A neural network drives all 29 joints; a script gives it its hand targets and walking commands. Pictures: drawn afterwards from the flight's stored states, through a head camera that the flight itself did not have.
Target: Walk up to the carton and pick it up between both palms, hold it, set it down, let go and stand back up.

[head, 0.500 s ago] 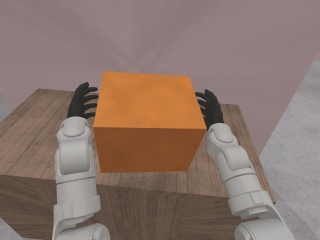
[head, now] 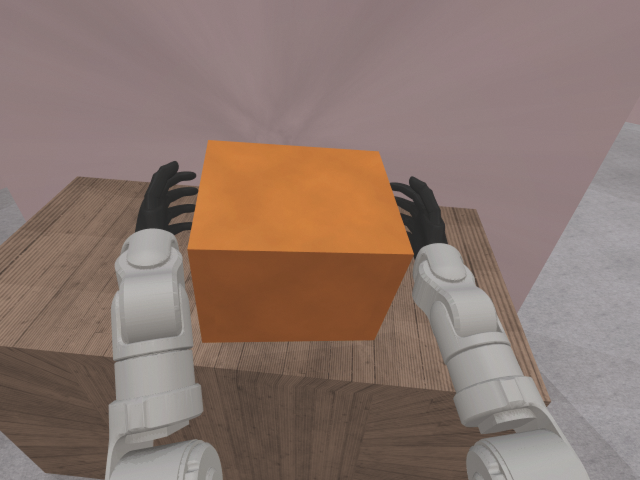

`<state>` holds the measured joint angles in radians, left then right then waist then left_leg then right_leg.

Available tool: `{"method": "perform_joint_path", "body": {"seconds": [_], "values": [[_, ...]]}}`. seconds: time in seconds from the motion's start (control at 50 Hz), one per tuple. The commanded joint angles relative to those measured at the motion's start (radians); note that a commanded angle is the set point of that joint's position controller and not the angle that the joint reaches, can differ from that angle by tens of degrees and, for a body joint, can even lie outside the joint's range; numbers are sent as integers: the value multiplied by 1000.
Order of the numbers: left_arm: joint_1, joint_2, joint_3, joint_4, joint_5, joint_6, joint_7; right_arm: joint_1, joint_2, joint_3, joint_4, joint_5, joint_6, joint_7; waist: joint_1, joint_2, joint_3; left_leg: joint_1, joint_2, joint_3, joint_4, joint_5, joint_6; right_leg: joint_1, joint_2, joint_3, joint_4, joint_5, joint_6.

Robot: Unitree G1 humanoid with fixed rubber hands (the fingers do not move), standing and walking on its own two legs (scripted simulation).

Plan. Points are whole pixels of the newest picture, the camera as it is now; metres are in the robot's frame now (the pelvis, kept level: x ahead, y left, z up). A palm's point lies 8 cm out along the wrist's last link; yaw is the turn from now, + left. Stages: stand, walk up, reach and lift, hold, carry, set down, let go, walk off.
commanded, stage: hold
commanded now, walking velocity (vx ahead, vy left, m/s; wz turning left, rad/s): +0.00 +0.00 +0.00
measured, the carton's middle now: (293, 243) +0.39 +0.02 +0.14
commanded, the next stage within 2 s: set down in 1.78 s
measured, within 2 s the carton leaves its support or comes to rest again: neither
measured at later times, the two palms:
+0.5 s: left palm (158, 232) +0.36 +0.17 +0.20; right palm (426, 241) +0.35 -0.14 +0.17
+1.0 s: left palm (158, 233) +0.36 +0.17 +0.20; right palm (426, 242) +0.35 -0.14 +0.17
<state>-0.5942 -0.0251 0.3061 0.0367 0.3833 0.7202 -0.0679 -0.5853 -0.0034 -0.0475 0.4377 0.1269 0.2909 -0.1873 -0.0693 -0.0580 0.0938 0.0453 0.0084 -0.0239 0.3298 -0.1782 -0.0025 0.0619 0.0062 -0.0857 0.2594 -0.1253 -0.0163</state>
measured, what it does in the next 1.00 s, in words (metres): stands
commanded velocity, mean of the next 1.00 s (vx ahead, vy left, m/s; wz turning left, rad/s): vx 0.00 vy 0.00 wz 0.00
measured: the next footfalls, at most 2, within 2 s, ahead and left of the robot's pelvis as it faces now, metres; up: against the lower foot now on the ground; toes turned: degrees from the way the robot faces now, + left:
none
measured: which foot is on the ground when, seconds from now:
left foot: down 0.00-1.00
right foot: down 0.00-1.00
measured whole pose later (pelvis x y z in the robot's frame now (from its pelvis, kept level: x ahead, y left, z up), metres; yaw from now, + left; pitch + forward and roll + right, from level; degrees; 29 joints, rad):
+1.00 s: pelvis +0.00 +0.00 +0.00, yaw +0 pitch -11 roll -1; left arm -0.59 -0.02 0.30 0.03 0.39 0.72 -0.07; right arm -0.58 -0.01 -0.04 0.43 0.13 0.28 -0.19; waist -0.07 -0.06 0.10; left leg 0.05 0.01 -0.02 0.33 -0.18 0.00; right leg 0.07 0.01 -0.09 0.25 -0.13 -0.02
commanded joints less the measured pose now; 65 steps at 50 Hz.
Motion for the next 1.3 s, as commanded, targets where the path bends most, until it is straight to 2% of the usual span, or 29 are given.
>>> {"method": "perform_joint_path", "body": {"seconds": [0.0,0.36,0.52,1.28], "values": [[-486,-451,-407,-34,-169,-33,-150,-747,453,342,-305,55,-88,113,-10,71,-361,-51,-35,74,-58,177,-5,152,25,-22,-8,97,30],[-485,-447,-406,-34,-166,-38,-153,-745,458,352,-306,58,-95,105,-11,71,-365,-49,-40,75,-54,187,-4,159,23,-21,-6,117,35],[-471,-449,-420,-52,-169,-38,-152,-734,451,366,-324,69,-95,101,-16,75,-380,-26,-41,73,-42,232,-11,164,27,-22,-3,154,34],[-478,-446,-413,-49,-165,-34,-152,-735,444,355,-312,61,-99,107,-14,74,-367,-32,-37,75,-50,212,-9,158,26,-23,-9,125,29]]}}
